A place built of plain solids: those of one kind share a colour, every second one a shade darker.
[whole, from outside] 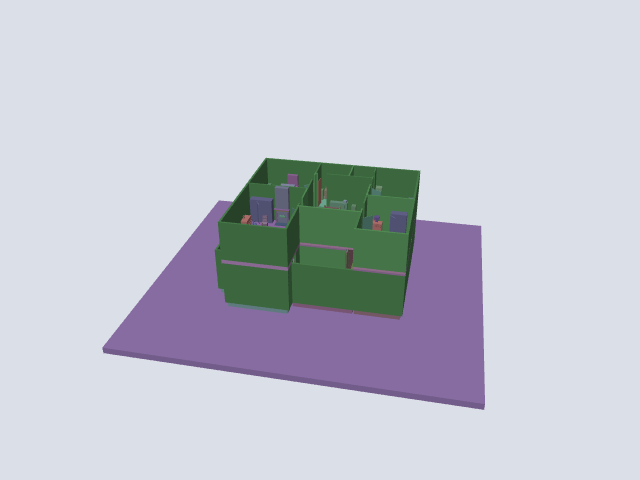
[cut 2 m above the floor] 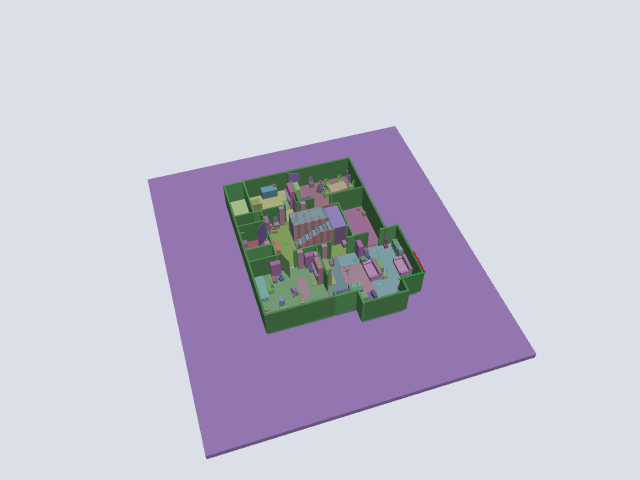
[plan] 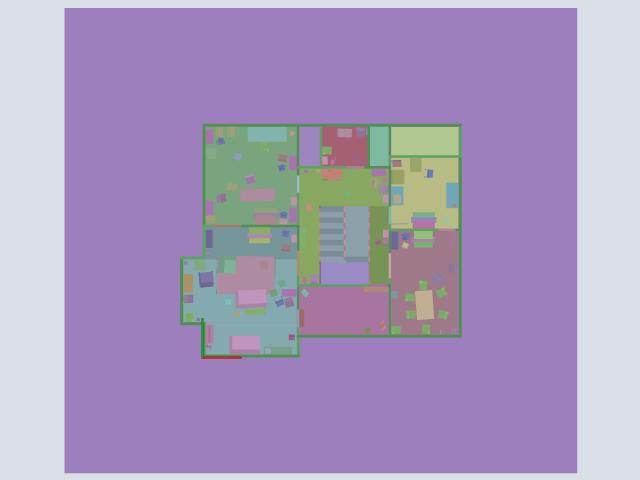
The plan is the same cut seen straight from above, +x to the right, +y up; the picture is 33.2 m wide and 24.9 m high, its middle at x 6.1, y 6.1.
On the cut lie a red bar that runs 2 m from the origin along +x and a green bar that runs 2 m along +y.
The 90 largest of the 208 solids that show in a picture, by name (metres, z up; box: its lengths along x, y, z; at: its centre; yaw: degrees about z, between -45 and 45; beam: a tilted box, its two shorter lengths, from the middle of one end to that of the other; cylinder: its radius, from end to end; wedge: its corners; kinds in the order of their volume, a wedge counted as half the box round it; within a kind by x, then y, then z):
{
 "under_1": {"box": [26.61, 24.13, 0.5], "at": [6.14, 6.07, -1.38]},
 "wall_1": {"box": [0.16, 3.25, 3.56], "at": [-1.08, 3.46, 1.46]},
 "wall_2": {"box": [1.32, 0.16, 3.56], "at": [-0.5, 1.76, 1.46]},
 "wall_3": {"box": [1.32, 0.16, 3.56], "at": [-0.5, 5.17, 1.46]},
 "wall_4": {"box": [0.16, 1.52, 3.56], "at": [0.08, 0.92, 1.46]},
 "wall_5": {"box": [0.16, 6.6, 3.13], "at": [0.08, 3.46, 5.1]},
 "wall_6": {"box": [0.16, 1.51, 3.56], "at": [0.08, 6.0, 1.46]},
 "wall_7": {"box": [0.16, 5.08, 6.98], "at": [0.08, 9.43, 3.18]},
 "wall_8": {"box": [5.03, 0.13, 3.13], "at": [2.52, 6.83, 5.1]},
 "wall_9": {"box": [5.06, 0.16, 6.98], "at": [2.53, 0.08, 3.18]},
 "wall_10": {"box": [3.03, 0.13, 3.56], "at": [3.52, 6.83, 1.46]},
 "wall_11": {"box": [0.13, 1.17, 3.56], "at": [4.96, 3.08, 1.46]},
 "wall_12": {"box": [0.13, 1.69, 3.13], "at": [4.96, 5.92, 5.1]},
 "wall_13": {"box": [0.13, 1.22, 3.56], "at": [4.96, 6.15, 1.46]},
 "wall_14": {"box": [0.13, 1.67, 3.56], "at": [4.96, 7.72, 1.46]},
 "wall_15": {"box": [0.13, 1.71, 3.13], "at": [4.96, 7.75, 5.1]},
 "wall_16": {"box": [0.13, 2.03, 6.98], "at": [4.96, 10.96, 3.18]},
 "wall_17": {"box": [0.16, 0.87, 3.56], "at": [4.98, 0.59, 1.46]},
 "wall_18": {"box": [0.16, 3.48, 3.13], "at": [4.98, 1.9, 5.1]},
 "wall_19": {"box": [0.13, 2.03, 3.56], "at": [6.14, 10.96, 1.46]},
 "wall_20": {"box": [2.58, 0.13, 3.56], "at": [6.19, 9.88, 1.46]},
 "wall_21": {"box": [13.45, 0.16, 6.98], "at": [6.72, 12.05, 3.18]},
 "wall_22": {"box": [3.78, 0.13, 3.56], "at": [6.79, 3.73, 1.46]},
 "wall_23": {"box": [4.89, 0.16, 3.13], "at": [7.34, 3.72, 5.1]},
 "wall_24": {"box": [3.87, 0.13, 3.13], "at": [7.86, 9.88, 5.1]},
 "wall_25": {"box": [0.13, 2.03, 3.56], "at": [8.62, 10.96, 1.46]},
 "wall_26": {"box": [1.39, 0.13, 3.56], "at": [9.1, 9.88, 1.46]},
 "wall_27": {"box": [8.55, 0.16, 3.56], "at": [9.18, 1.11, 1.46]},
 "wall_28": {"box": [0.16, 2.45, 3.13], "at": [9.71, 2.42, 5.1]},
 "wall_29": {"box": [0.13, 2.48, 3.56], "at": [9.72, 2.43, 1.46]},
 "wall_30": {"box": [0.13, 1.43, 3.13], "at": [9.72, 5.86, 5.1]},
 "wall_31": {"box": [0.13, 1.15, 3.56], "at": [9.72, 6.0, 1.46]},
 "wall_32": {"box": [0.13, 1.99, 3.56], "at": [9.72, 8.81, 1.46]},
 "wall_33": {"box": [0.13, 1.47, 3.56], "at": [9.72, 11.23, 1.46]},
 "wall_34": {"box": [2.58, 0.13, 3.56], "at": [10.95, 6.63, 1.46]},
 "wall_35": {"box": [3.82, 0.16, 3.13], "at": [11.54, 1.11, 5.1]},
 "wall_36": {"box": [3.79, 0.13, 3.13], "at": [11.55, 6.63, 5.1]},
 "wall_37": {"box": [3.79, 0.13, 3.56], "at": [11.55, 10.44, 1.46]},
 "wall_38": {"box": [0.16, 5.38, 6.98], "at": [13.37, 3.88, 3.18]},
 "wall_39": {"box": [0.16, 3.67, 3.56], "at": [13.37, 8.54, 1.46]},
 "wall_40": {"box": [0.16, 5.27, 3.13], "at": [13.37, 9.34, 5.1]},
 "wall_41": {"box": [0.16, 1.47, 3.56], "at": [13.37, 11.23, 1.46]},
 "stair_1": {"box": [1.18, 0.29, 1.91], "at": [6.74, 5.09, 0.65]},
 "stair_2": {"box": [1.18, 0.58, 1.75], "at": [6.74, 5.24, 0.57]},
 "stair_3": {"box": [1.18, 0.87, 1.59], "at": [6.74, 5.38, 0.49]},
 "stair_4": {"box": [1.18, 1.16, 1.43], "at": [6.74, 5.53, 0.41]},
 "stair_5": {"box": [1.18, 1.45, 1.27], "at": [6.74, 5.67, 0.33]},
 "stair_6": {"box": [1.18, 1.74, 1.1], "at": [6.74, 5.82, 0.25]},
 "stair_7": {"box": [1.18, 2.03, 0.94], "at": [6.74, 5.96, 0.17]},
 "stair_8": {"box": [1.18, 2.32, 0.78], "at": [6.74, 6.11, 0.09]},
 "stair_9": {"box": [1.18, 2.61, 0.62], "at": [6.74, 6.25, 0.01]},
 "stair_10": {"box": [1.18, 2.9, 0.46], "at": [6.74, 6.4, -0.07]},
 "stair_11": {"box": [1.18, 2.9, 2.23], "at": [8.03, 6.4, 0.82]},
 "stair_12": {"box": [1.18, 2.61, 2.39], "at": [8.03, 6.54, 0.9]},
 "stair_13": {"box": [1.18, 2.03, 2.71], "at": [8.03, 6.83, 1.06]},
 "stair_14": {"box": [1.18, 1.16, 3.2], "at": [8.03, 7.27, 1.3]},
 "stair_15": {"box": [1.18, 0.87, 3.36], "at": [8.03, 7.42, 1.38]},
 "floor_living_1": {"box": [5.9, 3.25, 0.77], "at": [1.95, 3.46, -0.38]},
 "floor_living_2": {"box": [4.74, 1.68, 0.77], "at": [2.53, 1.0, -0.38]},
 "floor_living_3": {"box": [4.74, 1.67, 0.77], "at": [2.53, 5.92, -0.38]},
 "floor_study_1": {"box": [4.74, 5.08, 0.77], "at": [2.53, 9.43, -0.38]},
 "floor_dining_1": {"box": [3.5, 5.38, 0.77], "at": [11.54, 3.88, -0.38]},
 "floor_hall_1": {"box": [1.12, 4.05, 0.77], "at": [5.59, 5.83, -0.38]},
 "floor_hall_2": {"box": [4.63, 1.96, 0.77], "at": [7.34, 8.83, -0.38]},
 "floor_hall_3": {"box": [1.04, 4.05, 0.77], "at": [9.14, 5.83, -0.38]},
 "floor_kitchen_1": {"box": [3.5, 3.67, 0.77], "at": [11.54, 8.54, -0.38]},
 "stair_landing_1": {"box": [2.47, 1.15, 2.07], "at": [7.38, 4.37, 0.73]},
 "floor_garden_room_1": {"box": [4.63, 2.48, 0.5], "at": [7.34, 2.43, -0.52]},
 "upper_floor_bedroom_1": {"box": [4.74, 6.6, 0.16], "at": [2.53, 3.46, 3.46]},
 "floor_pantry_1": {"box": [3.5, 1.47, 0.77], "at": [11.54, 11.23, -0.38]},
 "wardrobe_1": {"box": [1.82, 0.6, 2.0], "at": [1.25, 6.45, 4.54]},
 "wardrobe_2": {"box": [1.26, 0.6, 2.0], "at": [12.32, 6.26, 4.54]},
 "floor_vestibule_1": {"box": [2.35, 2.03, 0.77], "at": [7.38, 10.96, -0.38]},
 "chest_drawers_1": {"box": [0.5, 1.14, 1.0], "at": [0.42, 4.77, 4.04]},
 "chest_drawers_2": {"box": [1.04, 0.5, 0.95], "at": [6.72, 9.55, 0.47]},
 "chest_drawers_3": {"box": [1.15, 0.5, 0.99], "at": [10.49, 6.31, 4.04]},
 "floor_wc_1": {"box": [1.05, 2.03, 0.77], "at": [5.55, 10.96, -0.38]},
 "fixture_breast_study_1": {"box": [1.13, 0.43, 3.29], "at": [3.3, 7.1, 1.6]},
 "floor_coats_1": {"box": [0.97, 2.03, 0.77], "at": [9.18, 10.96, -0.38]},
 "fixture_breast_kitchen_1": {"box": [1.14, 0.39, 3.29], "at": [11.48, 6.9, 1.6]},
 "fixture_breast_bedroom_1": {"box": [1.09, 0.4, 3.18], "at": [2.96, 6.56, 5.08]},
 "fixture_breast_living_1": {"box": [1.09, 0.38, 3.29], "at": [2.96, 6.57, 1.6]},
 "fixture_breast_dining_1": {"box": [0.98, 0.42, 3.29], "at": [11.46, 6.36, 1.6]},
 "sofa_1": {"box": [1.6, 0.93, 0.34], "at": [2.19, 0.67, 0.28]},
 "sofa_2": {"box": [1.6, 0.93, 0.34], "at": [2.51, 3.04, 0.28], "yaw": 2.7},
 "upper_floor_bath_1": {"box": [2.69, 2.03, 0.16], "at": [6.38, 10.96, 3.46]},
 "fridge_flat_1": {"box": [0.6, 0.73, 1.66], "at": [11.07, 9.99, 0.83]},
 "counter_run_1": {"box": [0.61, 1.33, 0.78], "at": [12.97, 8.4, 0.49]},
 "rug_1": {"box": [2.9, 2.0, 0.08], "at": [2.26, 4.27, -0.03], "yaw": -1.3},
 "range_flat_1": {"box": [0.65, 0.76, 0.94], "at": [10.12, 9.37, 0.47]}
}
